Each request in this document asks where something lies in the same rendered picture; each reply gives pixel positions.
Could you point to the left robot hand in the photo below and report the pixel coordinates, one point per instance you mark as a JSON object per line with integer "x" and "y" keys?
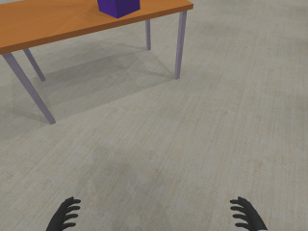
{"x": 57, "y": 221}

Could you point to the right robot hand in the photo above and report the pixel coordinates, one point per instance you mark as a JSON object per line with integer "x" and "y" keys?
{"x": 254, "y": 221}

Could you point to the table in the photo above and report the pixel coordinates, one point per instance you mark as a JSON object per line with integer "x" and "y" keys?
{"x": 29, "y": 23}

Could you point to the carton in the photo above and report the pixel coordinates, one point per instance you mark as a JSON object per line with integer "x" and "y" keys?
{"x": 118, "y": 8}

